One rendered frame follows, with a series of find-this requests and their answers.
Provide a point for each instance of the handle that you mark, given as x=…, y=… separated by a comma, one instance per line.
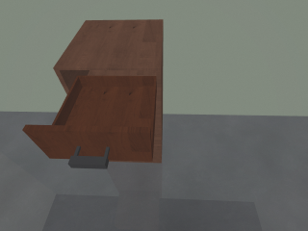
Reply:
x=96, y=162

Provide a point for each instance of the drawer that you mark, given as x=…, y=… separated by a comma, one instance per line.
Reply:
x=102, y=111

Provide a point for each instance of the cabinet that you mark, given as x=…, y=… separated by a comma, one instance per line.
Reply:
x=125, y=47

